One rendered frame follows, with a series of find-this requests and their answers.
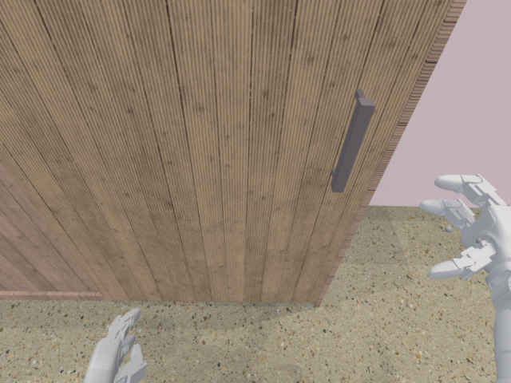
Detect right robot hand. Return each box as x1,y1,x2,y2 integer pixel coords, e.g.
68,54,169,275
419,174,511,281

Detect left robot hand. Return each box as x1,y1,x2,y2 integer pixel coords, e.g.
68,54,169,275
84,308,147,383

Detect robot right forearm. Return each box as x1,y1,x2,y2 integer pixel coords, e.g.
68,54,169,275
485,260,511,383

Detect handle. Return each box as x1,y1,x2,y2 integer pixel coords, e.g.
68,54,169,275
331,89,375,192

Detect wardrobe door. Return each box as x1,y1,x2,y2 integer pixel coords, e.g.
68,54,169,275
0,0,452,302
0,164,98,292

